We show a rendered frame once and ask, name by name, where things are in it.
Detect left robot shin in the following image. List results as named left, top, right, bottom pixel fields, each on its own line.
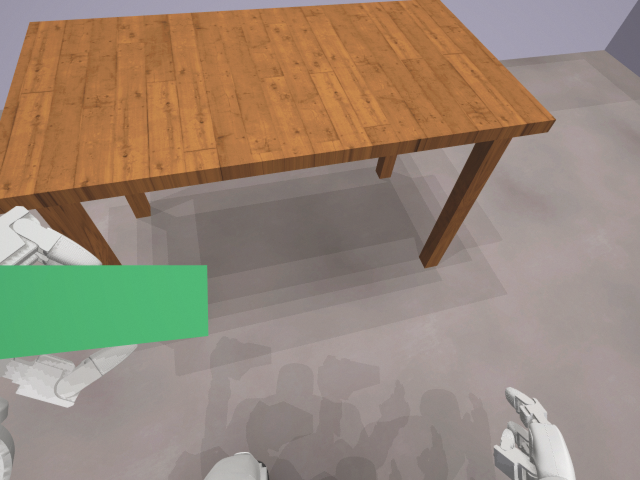
left=234, top=452, right=259, bottom=463

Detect left robot thigh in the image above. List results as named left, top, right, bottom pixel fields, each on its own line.
left=204, top=455, right=268, bottom=480

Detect robot right hand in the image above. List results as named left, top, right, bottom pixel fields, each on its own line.
left=494, top=387, right=576, bottom=480

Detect sponge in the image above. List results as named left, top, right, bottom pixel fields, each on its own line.
left=0, top=265, right=208, bottom=359

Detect robot left hand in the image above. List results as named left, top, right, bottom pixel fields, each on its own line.
left=0, top=206, right=138, bottom=408

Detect table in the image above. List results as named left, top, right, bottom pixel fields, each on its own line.
left=0, top=0, right=556, bottom=268

